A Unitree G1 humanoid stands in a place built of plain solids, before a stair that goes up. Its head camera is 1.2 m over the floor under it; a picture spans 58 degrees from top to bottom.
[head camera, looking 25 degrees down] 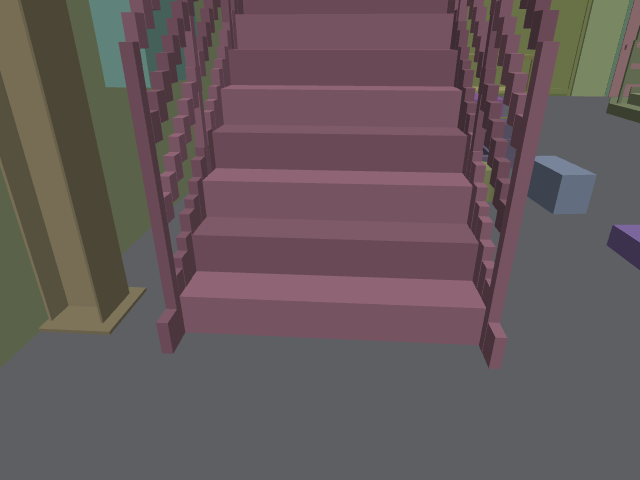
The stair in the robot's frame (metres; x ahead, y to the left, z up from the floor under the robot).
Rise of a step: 0.19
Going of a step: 0.22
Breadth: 1.39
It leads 4 degrees to the right of straight ahead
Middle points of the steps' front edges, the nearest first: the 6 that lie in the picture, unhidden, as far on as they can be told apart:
1.54 -0.04 0.19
1.77 -0.06 0.38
1.99 -0.07 0.57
2.22 -0.09 0.76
2.44 -0.10 0.95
2.66 -0.12 1.14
